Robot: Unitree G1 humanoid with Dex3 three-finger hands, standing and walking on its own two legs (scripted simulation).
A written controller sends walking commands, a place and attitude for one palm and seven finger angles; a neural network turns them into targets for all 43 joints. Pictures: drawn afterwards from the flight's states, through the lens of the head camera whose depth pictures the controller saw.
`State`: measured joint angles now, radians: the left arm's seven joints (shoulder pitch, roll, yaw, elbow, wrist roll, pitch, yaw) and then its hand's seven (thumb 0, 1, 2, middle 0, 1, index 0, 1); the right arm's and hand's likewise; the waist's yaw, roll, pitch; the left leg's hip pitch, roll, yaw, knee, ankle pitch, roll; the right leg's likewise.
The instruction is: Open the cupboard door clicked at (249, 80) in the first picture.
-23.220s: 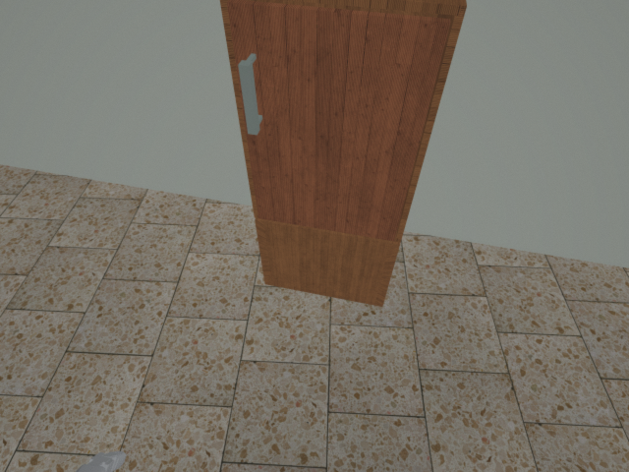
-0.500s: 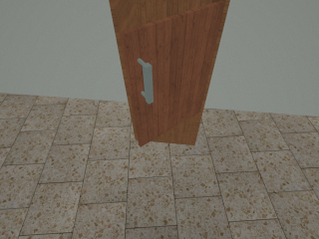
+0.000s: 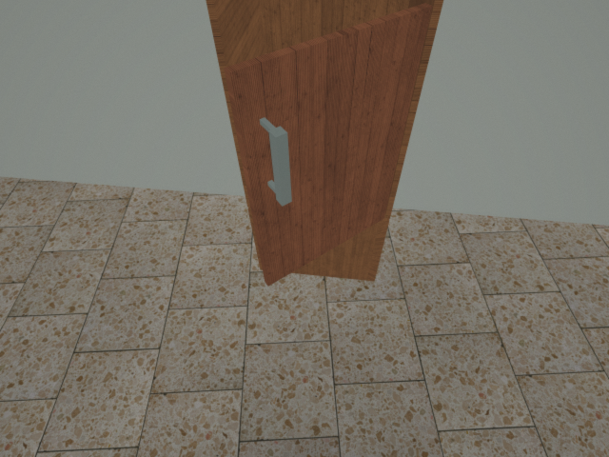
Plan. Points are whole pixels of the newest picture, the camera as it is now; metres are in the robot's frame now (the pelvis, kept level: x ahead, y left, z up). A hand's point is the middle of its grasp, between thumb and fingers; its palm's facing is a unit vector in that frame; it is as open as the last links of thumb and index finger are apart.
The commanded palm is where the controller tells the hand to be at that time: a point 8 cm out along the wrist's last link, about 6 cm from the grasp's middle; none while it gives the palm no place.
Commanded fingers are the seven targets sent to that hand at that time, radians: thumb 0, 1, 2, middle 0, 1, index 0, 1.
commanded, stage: walk to a spot facing it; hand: left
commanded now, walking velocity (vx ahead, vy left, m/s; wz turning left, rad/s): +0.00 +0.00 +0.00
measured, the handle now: (275, 163) +0.57 +0.09 +0.04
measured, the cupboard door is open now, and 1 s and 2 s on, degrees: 42 42 42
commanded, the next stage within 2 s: none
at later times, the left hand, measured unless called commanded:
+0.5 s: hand out of the picture +0.08 +0.20 -0.18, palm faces -0.14 -0.96 -0.23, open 7.4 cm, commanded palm none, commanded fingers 0.00 0.90 0.90 -0.20 -0.30 -0.20 -0.30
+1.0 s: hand out of the picture +0.14 +0.18 -0.19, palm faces -0.37 -0.90 -0.25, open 7.4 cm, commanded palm none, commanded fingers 0.00 0.90 0.90 -0.20 -0.30 -0.20 -0.30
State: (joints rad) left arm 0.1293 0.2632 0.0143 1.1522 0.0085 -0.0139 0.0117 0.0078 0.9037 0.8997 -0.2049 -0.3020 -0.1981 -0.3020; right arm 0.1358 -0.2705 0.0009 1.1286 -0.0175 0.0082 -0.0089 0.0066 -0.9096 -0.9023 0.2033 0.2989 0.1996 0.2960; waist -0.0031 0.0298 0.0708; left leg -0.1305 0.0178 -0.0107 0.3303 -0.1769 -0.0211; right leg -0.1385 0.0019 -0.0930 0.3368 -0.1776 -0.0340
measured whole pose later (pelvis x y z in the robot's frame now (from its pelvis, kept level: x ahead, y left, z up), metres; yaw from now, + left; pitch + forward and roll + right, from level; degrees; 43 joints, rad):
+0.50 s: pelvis +0.00 +0.00 -0.02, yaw -10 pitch +0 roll +1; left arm 0.17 0.22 0.06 1.02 0.02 0.07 -0.01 0.01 0.90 0.90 -0.20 -0.30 -0.20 -0.30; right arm 0.20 -0.20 -0.03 1.02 -0.03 0.03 -0.04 0.01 -0.91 -0.90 0.20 0.30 0.20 0.30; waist 0.00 -0.02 0.10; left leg -0.21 0.06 0.15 0.52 -0.30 -0.02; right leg -0.34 0.04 0.03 0.67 -0.34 -0.02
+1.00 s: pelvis +0.00 +0.00 -0.02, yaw -26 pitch +2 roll +0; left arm 0.20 0.24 0.08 0.94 0.01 0.07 -0.01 0.01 0.90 0.90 -0.21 -0.30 -0.20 -0.30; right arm 0.09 -0.21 -0.03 0.88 -0.01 0.00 -0.04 0.01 -0.91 -0.90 0.20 0.30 0.20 0.30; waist 0.02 -0.02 0.09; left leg -0.28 0.04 -0.02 0.53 -0.29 -0.01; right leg -0.41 0.10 0.13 0.72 -0.41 0.01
